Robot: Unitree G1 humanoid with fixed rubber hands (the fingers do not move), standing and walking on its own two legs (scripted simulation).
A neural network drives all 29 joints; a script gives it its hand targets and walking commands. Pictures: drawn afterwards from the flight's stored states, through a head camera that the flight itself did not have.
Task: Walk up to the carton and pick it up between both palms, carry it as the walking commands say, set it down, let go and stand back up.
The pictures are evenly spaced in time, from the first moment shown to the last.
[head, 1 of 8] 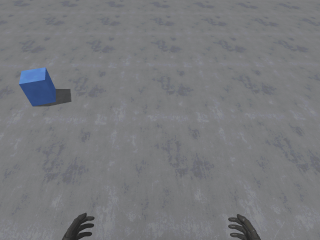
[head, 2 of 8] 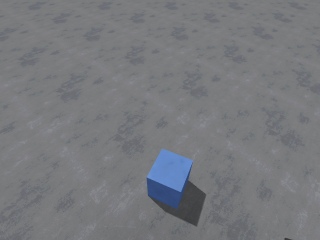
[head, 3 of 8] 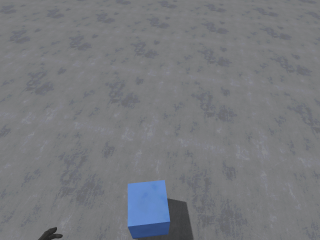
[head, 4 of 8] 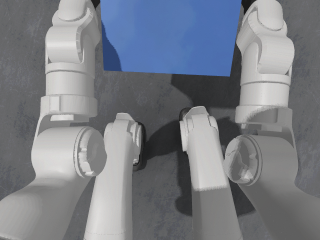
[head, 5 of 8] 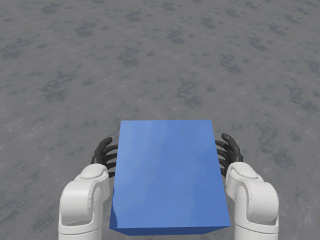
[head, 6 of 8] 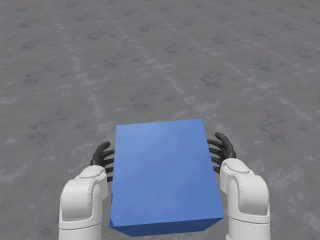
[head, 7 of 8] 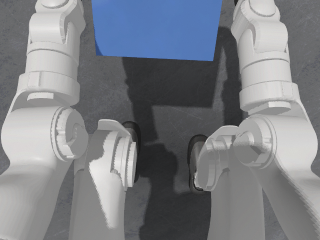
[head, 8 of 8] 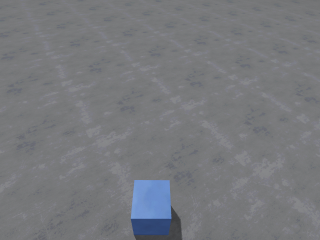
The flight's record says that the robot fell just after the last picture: no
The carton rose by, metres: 0.67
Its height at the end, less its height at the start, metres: +0.00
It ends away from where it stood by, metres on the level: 1.88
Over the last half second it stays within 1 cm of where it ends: yes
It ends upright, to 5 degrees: yes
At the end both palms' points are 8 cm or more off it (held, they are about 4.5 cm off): yes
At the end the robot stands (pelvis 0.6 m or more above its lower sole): yes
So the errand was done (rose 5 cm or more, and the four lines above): yes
